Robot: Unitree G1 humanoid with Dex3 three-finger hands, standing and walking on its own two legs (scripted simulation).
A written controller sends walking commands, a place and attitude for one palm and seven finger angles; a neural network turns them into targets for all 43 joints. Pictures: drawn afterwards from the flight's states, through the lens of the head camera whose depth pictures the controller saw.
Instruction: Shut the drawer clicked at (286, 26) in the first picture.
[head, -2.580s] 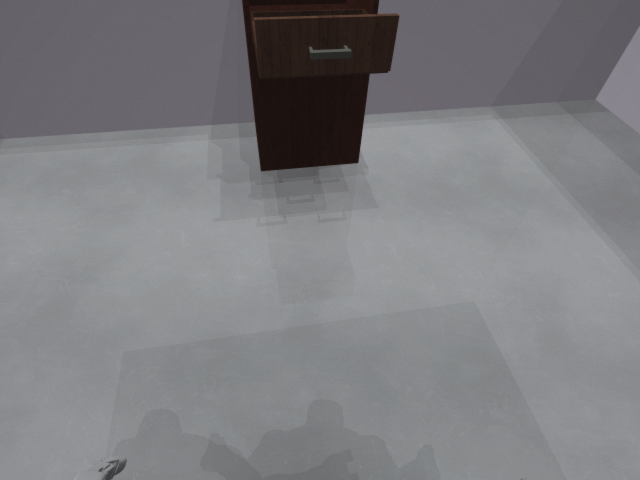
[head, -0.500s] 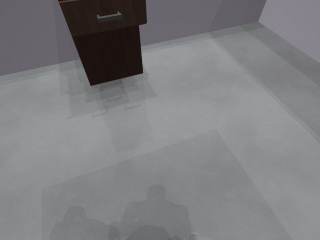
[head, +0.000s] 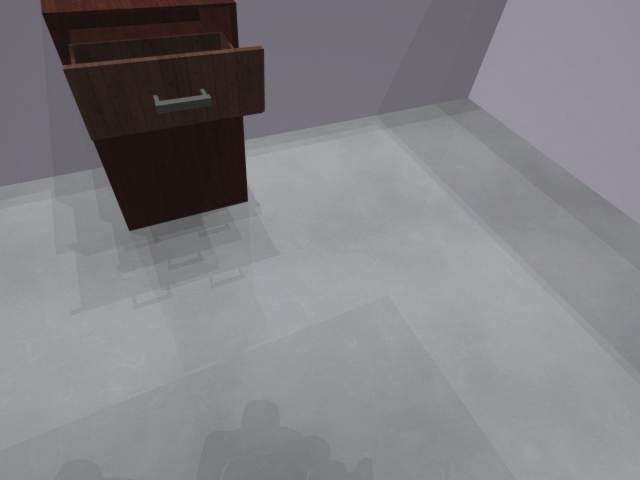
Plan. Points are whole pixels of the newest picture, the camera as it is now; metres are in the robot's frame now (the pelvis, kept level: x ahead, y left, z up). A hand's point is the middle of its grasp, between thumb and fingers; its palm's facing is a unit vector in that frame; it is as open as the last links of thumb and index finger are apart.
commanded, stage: walk to a spot facing it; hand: left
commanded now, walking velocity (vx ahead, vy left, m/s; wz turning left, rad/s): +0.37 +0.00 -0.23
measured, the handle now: (182, 99) +0.94 +0.41 -0.05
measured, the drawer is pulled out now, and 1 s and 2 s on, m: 0.30 0.30 0.30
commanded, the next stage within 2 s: turn to face it in 0.92 s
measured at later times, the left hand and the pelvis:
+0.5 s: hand (269, 346) +0.36 +0.10 -0.17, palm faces -0.13 -0.98 -0.17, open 7.4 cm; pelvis +0.23 -0.06 -0.01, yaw -7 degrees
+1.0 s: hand (261, 345) +0.37 +0.12 -0.18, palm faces +0.04 -0.99 -0.12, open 7.4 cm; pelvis +0.46 -0.04 -0.01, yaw -5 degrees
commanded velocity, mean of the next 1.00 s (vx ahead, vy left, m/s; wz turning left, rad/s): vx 0.35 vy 0.00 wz -0.08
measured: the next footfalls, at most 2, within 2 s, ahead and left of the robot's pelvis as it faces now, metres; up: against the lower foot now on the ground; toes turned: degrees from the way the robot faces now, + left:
right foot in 0.42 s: +0.34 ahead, -0.14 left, +0.00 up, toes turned -15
left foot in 0.96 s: +0.59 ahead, +0.05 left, +0.00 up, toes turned +5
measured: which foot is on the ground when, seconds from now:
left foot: down 0.00-0.44, up 0.46-0.94, down 0.96-1.00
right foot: up 0.00-0.40, down 0.42-0.98, up 1.00-1.00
